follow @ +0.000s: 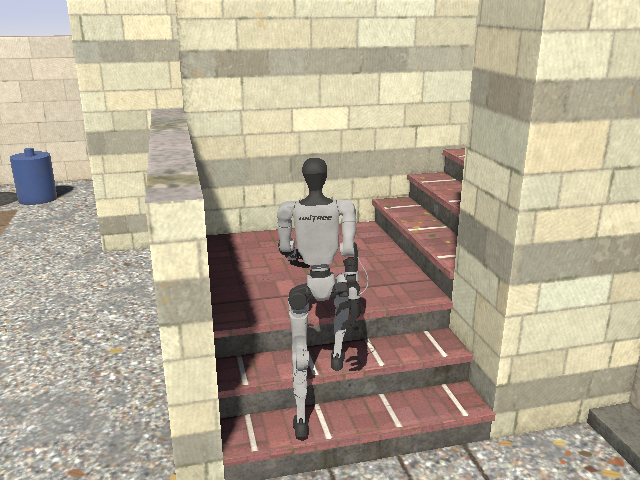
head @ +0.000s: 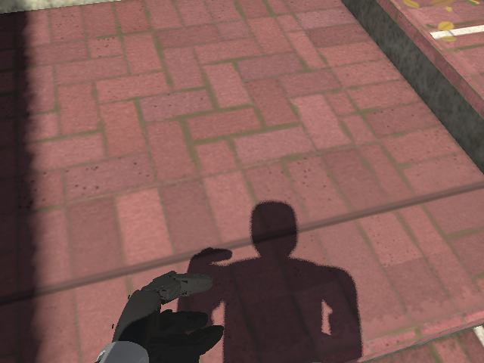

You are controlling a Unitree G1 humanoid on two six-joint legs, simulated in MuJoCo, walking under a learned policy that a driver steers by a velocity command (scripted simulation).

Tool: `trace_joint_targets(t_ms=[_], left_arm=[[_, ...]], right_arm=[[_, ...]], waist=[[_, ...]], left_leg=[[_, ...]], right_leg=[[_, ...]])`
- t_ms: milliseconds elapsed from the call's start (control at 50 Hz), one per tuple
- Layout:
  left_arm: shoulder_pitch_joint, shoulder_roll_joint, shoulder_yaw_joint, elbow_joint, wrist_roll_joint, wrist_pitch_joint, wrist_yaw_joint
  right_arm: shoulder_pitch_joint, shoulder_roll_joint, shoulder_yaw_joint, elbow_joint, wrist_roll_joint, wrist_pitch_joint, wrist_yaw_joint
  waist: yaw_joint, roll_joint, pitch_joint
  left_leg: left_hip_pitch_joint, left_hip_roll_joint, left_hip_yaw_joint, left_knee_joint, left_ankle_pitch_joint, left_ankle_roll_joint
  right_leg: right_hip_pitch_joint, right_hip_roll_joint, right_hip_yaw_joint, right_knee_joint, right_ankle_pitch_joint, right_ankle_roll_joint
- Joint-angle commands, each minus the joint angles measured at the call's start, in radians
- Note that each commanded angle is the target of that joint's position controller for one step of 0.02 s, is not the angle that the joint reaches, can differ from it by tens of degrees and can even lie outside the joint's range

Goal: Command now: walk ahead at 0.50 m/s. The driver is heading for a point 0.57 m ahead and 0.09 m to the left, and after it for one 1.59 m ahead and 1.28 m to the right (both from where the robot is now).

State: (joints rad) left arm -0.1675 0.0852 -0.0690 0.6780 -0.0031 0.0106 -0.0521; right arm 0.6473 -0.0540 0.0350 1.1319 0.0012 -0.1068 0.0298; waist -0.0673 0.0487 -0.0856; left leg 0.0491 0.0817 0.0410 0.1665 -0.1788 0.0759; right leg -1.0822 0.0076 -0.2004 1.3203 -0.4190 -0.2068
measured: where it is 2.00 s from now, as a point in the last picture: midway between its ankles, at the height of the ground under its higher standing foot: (215, 162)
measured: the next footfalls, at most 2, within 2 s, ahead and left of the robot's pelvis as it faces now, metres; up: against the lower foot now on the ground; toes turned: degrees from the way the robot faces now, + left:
left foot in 0.46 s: +0.43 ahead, +0.14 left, +0.36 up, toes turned +11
right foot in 0.92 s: +0.53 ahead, -0.06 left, +0.36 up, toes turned +14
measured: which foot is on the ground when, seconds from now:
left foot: down 0.00-0.02, up 0.04-0.44, down 0.46-0.92, up 0.94-1.00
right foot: down 0.00-0.48, up 0.50-0.90, down 0.92-1.00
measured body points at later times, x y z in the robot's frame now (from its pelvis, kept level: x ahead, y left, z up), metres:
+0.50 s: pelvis +0.28 +0.03 +0.19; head +0.29 +0.03 +0.64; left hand +0.25 +0.24 +0.04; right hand +0.57 -0.10 +0.13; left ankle +0.39 +0.14 -0.40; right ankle +0.16 -0.10 -0.55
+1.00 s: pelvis +0.40 +0.02 +0.32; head +0.41 +0.00 +0.77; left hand +0.46 +0.28 +0.21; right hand +0.63 -0.16 +0.21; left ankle +0.40 +0.13 -0.39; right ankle +0.49 -0.07 -0.40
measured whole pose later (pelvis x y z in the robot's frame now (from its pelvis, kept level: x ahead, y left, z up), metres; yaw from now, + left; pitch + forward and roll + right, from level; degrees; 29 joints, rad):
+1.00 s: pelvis +0.40 +0.02 +0.32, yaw +13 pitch +3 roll +1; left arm 0.22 0.19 0.01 0.80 0.02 -0.03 0.01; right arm 0.10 -0.21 -0.01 0.80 -0.01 -0.05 -0.01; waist 0.02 0.03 -0.07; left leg -0.46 -0.05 -0.02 0.77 -0.39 0.01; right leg -0.47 0.01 0.01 0.64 -0.23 -0.03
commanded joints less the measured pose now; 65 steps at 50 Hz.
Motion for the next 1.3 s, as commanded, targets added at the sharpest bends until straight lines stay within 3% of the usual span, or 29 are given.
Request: trace_joint_targets(t_ms=[20, 40, 60, 80, 120, 140, 200, 300, 360, 400, 460, 500, 520, 540, 580, 640, 700, 800, 820, 860, 900, 940, 960, 1000, 1060, 1180, 1260, 1280, 1300], left_arm=[[0.494, 0.161, 0.053, 0.066, 0.038, 0.037, 0.006], [0.717, 0.297, 0.084, 0.166, 0.032, 0.035, -0.019], [0.837, 0.364, 0.138, 0.204, 0.086, 0.032, -0.016], [0.660, 0.330, 0.132, 0.246, 0.065, 0.003, -0.030], [0.416, 0.095, 0.066, 0.283, 0.033, -0.055, -0.055], [0.320, -0.013, 0.031, 0.309, 0.058, -0.064, -0.069], [0.252, -0.012, 0.030, 0.337, 0.075, -0.104, -0.033], [0.520, 0.074, 0.018, 0.401, 0.162, -0.121, -0.014], [0.561, 0.193, 0.041, 0.359, 0.124, -0.102, -0.037], [0.608, 0.295, 0.058, 0.333, 0.075, -0.155, -0.036], [0.596, 0.388, 0.112, 0.299, 0.031, -0.167, -0.025], [0.614, 0.319, 0.117, 0.213, 0.077, -0.158, -0.012], [0.463, 0.224, 0.106, 0.145, 0.080, -0.135, -0.029], [0.467, 0.233, 0.119, 0.173, 0.038, -0.108, -0.060], [0.401, 0.173, 0.102, 0.129, 0.050, -0.099, -0.022], [0.398, 0.149, 0.072, 0.081, 0.078, -0.084, 0.036], [0.329, 0.266, 0.101, 0.068, 0.052, -0.088, 0.061], [0.383, 0.233, 0.115, 0.113, 0.054, -0.108, -0.008], [0.375, 0.116, 0.060, 0.101, -0.007, -0.061, 0.059], [0.329, 0.155, 0.072, 0.117, -0.035, -0.044, 0.077], [0.350, 0.245, 0.105, 0.114, -0.009, -0.044, 0.065], [0.304, 0.371, 0.129, 0.043, 0.036, -0.040, 0.070], [0.328, 0.311, 0.123, 0.022, 0.046, -0.045, 0.074], [0.266, 0.314, 0.148, -0.021, 0.026, -0.118, 0.059], [0.356, 0.307, 0.162, 0.016, 0.039, -0.150, 0.092], [0.292, 0.284, 0.157, -0.032, 0.000, -0.147, 0.079], [0.306, 0.287, 0.180, -0.047, 0.011, -0.102, 0.036], [0.333, 0.187, 0.158, -0.041, 0.016, -0.106, 0.029], [0.350, 0.090, 0.128, -0.096, 0.046, -0.132, 0.027]], right_arm=[[-0.009, -0.264, -0.052, 0.041, -0.147, -0.012, 0.097], [0.090, -0.139, -0.054, -0.030, -0.132, 0.001, 0.177], [-0.058, -0.262, -0.108, -0.012, -0.033, 0.012, 0.170], [-0.165, -0.193, -0.108, -0.054, -0.013, 0.005, 0.156], [-0.276, -0.147, -0.082, -0.135, -0.058, 0.014, 0.089], [-0.255, -0.101, -0.057, -0.133, -0.047, 0.036, 0.080], [-0.283, -0.011, -0.018, -0.180, -0.041, 0.085, 0.078], [-0.686, -0.114, 0.020, -0.374, -0.014, 0.059, 0.060], [-0.894, -0.168, 0.015, -0.443, -0.016, 0.109, 0.059], [-0.786, -0.154, 0.005, -0.418, -0.025, 0.122, 0.074], [-0.630, -0.160, -0.002, -0.391, -0.032, 0.095, 0.057], [-0.387, -0.278, -0.033, -0.343, -0.019, 0.094, 0.007], [-0.213, -0.351, -0.064, -0.306, -0.082, 0.095, -0.025], [-0.227, -0.426, -0.102, -0.308, -0.090, 0.077, -0.013], [-0.418, -0.334, -0.085, -0.265, -0.049, 0.017, -0.011], [-0.610, -0.174, -0.040, -0.264, -0.013, -0.014, 0.002], [-0.634, -0.226, -0.061, -0.319, -0.043, -0.038, -0.012], [-0.706, -0.295, -0.068, -0.420, 0.008, -0.073, -0.009], [-0.534, -0.236, -0.058, -0.333, -0.013, -0.001, -0.045], [-0.448, -0.249, -0.058, -0.332, -0.043, 0.045, -0.037], [-0.450, -0.261, -0.065, -0.338, -0.033, 0.057, -0.029], [-0.416, -0.182, -0.050, -0.357, -0.019, 0.051, -0.030], [-0.479, -0.218, -0.057, -0.372, -0.008, 0.052, -0.043], [-0.611, -0.324, -0.099, -0.436, -0.010, 0.017, -0.040], [-0.537, -0.283, -0.099, -0.416, -0.072, 0.006, -0.049], [-0.446, -0.242, -0.083, -0.443, -0.063, 0.023, -0.038], [-0.235, -0.244, -0.089, -0.375, -0.031, -0.022, -0.016], [-0.123, -0.316, -0.106, -0.352, -0.040, -0.046, -0.031], [-0.176, -0.429, -0.124, -0.390, -0.057, -0.058, -0.039]], waist=[[0.378, 0.178, -0.343], [0.276, -0.279, -0.461], [0.364, -0.168, -0.245], [0.239, -0.099, -0.032], [0.089, 0.053, -0.055], [0.015, 0.089, -0.045], [-0.079, 0.016, 0.045], [0.018, -0.021, 0.018], [0.080, -0.163, 0.014], [0.021, -0.176, -0.010], [-0.034, -0.228, -0.071], [-0.052, -0.045, -0.404], [-0.140, 0.211, -0.422], [-0.143, 0.178, -0.349], [-0.002, 0.014, -0.079], [0.142, -0.062, -0.079], [0.124, -0.112, -0.152], [0.156, -0.036, -0.049], [0.086, 0.026, -0.077], [0.025, 0.035, -0.032], [0.044, 0.059, -0.020], [-0.031, -0.291, 0.003], [0.028, -0.307, -0.024], [0.105, -0.166, -0.072], [0.104, -0.166, -0.063], [0.047, -0.125, -0.049], [-0.008, -0.061, -0.065], [-0.037, 0.051, -0.061], [0.001, 0.237, 0.007]], left_leg=[[-0.329, 0.192, -0.159, 0.649, 1.506, 0.126], [-0.748, -0.149, -0.231, 1.081, 0.267, 0.054], [-0.869, -0.234, -0.464, 1.687, 0.315, 0.048], [-1.075, -0.237, -0.454, 1.948, 0.354, 0.055], [-1.161, -0.204, -0.406, 2.096, 0.280, 0.136], [-1.186, -0.152, -0.398, 2.098, 0.340, 0.187], [-1.259, -0.070, -0.248, 2.058, 0.075, 0.216], [-1.362, -0.013, -0.068, 1.817, 0.114, 0.218], [-1.067, -0.015, 0.053, 1.436, -0.132, 0.105], [-0.965, -0.085, 0.151, 1.333, -0.118, 0.053], [-0.919, -0.168, 0.109, 0.943, -0.130, 0.074], [-0.290, -0.092, -0.327, 0.839, 0.221, 0.244], [-0.101, 0.041, -0.654, 0.500, 0.234, 0.345], [-0.267, 0.097, -0.874, 0.363, -0.027, 0.327], [-0.510, 0.023, -0.675, 0.392, -0.351, 0.220], [-0.598, -0.036, -0.512, 0.336, -0.008, 0.189], [-0.539, -0.012, -0.337, 0.331, 0.300, 0.154], [-0.765, -0.071, -0.150, 0.220, 0.178, 0.023], [-0.629, 0.008, -0.223, 0.209, 0.115, 0.133], [-0.498, 0.066, -0.260, 0.228, 0.005, 0.151], [-0.477, 0.021, -0.225, 0.329, -0.155, 0.093], [-0.657, -0.140, -0.027, 0.603, -0.259, -0.042], [-0.654, -0.114, -0.057, 0.626, -0.233, -0.063], [-0.668, -0.124, -0.084, 0.773, -0.298, -0.102], [-0.845, -0.092, -0.157, 1.197, -0.270, -0.101], [-0.467, -0.067, -0.015, 0.703, -0.308, -0.166], [-0.084, -0.058, -0.027, 0.246, -0.077, -0.095], [0.083, 0.111, -0.234, 0.234, -0.159, 0.056], [0.153, 0.427, -0.788, 0.112, -0.091, 0.397]], right_leg=[[1.057, 0.000, 0.357, -0.444, 0.391, -0.067], [1.369, -0.303, 1.082, -0.787, 0.481, -0.316], [1.071, -0.319, 1.282, -0.947, 0.217, -0.279], [0.890, -0.305, 1.101, -0.960, 0.046, -0.196], [0.805, -0.295, 0.816, -0.907, 0.150, -0.172], [0.725, -0.277, 0.669, -0.914, 0.160, -0.095], [0.592, -0.196, 0.256, -1.010, 0.232, -0.020], [0.679, -0.133, 0.073, -1.114, 0.252, 0.043], [0.614, -0.215, 0.032, -1.314, 0.485, -0.006], [0.810, -0.275, 0.005, -1.197, 1.304, 0.002], [1.228, -0.327, 0.003, -0.936, 1.808, 0.057], [0.784, -0.191, 0.063, -0.582, 1.524, 0.126], [0.483, 0.006, 0.111, -0.161, 0.301, 0.186], [0.374, 0.080, 0.376, 0.336, 0.210, 0.175], [0.193, 0.054, 0.449, 0.470, 0.260, 0.156], [0.181, 0.020, 0.421, 0.441, 0.186, 0.134], [0.207, -0.047, 0.342, 0.217, 0.118, 0.261], [0.712, -0.101, 0.208, -0.196, 0.194, 0.341], [0.628, -0.092, 0.180, -0.419, 0.244, 0.248], [0.670, -0.050, 0.146, -0.644, 0.182, 0.200], [0.794, -0.042, 0.189, -0.818, 0.260, 0.151], [0.872, -0.285, 0.602, -0.969, 0.431, -0.012], [0.863, -0.302, 0.699, -0.983, 0.339, -0.060], [0.777, -0.256, 0.725, -1.024, -0.066, -0.076], [0.798, -0.265, 0.792, -1.103, -0.248, -0.070], [0.632, -0.094, 0.516, -1.064, 0.001, 0.009], [0.516, -0.042, 0.586, -0.823, -0.104, -0.021], [0.282, 0.047, 0.503, -0.555, -0.083, 0.067], [-0.088, 0.150, 0.433, -0.355, -0.141, 0.162]])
